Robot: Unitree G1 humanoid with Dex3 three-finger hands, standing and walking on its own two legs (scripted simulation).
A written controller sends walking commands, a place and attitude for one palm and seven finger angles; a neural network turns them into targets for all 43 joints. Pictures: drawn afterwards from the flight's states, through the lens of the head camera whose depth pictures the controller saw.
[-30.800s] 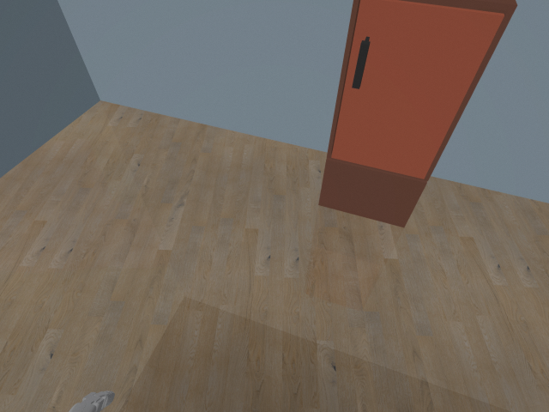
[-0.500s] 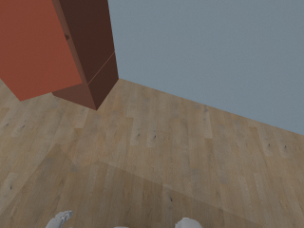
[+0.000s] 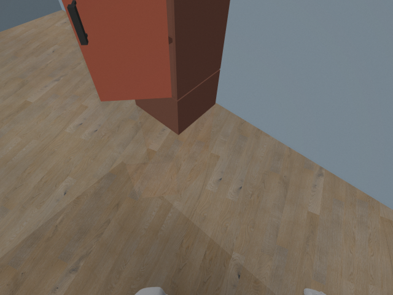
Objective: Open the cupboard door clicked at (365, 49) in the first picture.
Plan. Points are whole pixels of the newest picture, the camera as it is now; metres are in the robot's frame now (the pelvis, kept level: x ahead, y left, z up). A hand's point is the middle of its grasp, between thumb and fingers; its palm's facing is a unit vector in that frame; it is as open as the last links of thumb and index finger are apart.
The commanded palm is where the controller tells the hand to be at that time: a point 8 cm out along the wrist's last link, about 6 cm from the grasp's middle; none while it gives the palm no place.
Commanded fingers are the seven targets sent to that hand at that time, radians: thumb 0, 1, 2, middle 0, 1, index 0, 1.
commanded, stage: turn to face it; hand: left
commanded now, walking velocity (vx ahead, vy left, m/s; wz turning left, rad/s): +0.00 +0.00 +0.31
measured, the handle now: (79, 23) +0.98 +0.51 +0.00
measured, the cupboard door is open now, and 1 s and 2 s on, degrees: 48 48 48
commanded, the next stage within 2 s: take the last steps up to it in 0.24 s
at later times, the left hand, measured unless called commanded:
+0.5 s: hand out of the picture +0.03 +0.19 -0.15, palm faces +0.18 -0.95 -0.25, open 7.4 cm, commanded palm none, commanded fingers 0.00 0.90 0.90 -0.20 -0.30 -0.20 -0.30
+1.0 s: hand out of the picture +0.05 +0.29 -0.17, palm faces +0.27 -0.95 -0.18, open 7.4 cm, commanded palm none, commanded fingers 0.00 0.90 0.90 -0.20 -0.30 -0.20 -0.30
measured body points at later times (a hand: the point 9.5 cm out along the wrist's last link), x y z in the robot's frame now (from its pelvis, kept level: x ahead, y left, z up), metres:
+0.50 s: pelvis +0.00 -0.01 +0.01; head +0.03 -0.03 +0.46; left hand +0.02 +0.24 -0.13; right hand +0.10 -0.25 -0.15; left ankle +0.00 +0.11 -0.68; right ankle +0.00 -0.14 -0.73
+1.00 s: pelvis +0.10 +0.11 +0.01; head +0.13 +0.13 +0.46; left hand +0.04 +0.34 -0.16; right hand +0.22 -0.11 -0.13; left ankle +0.09 +0.19 -0.73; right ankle +0.10 -0.04 -0.65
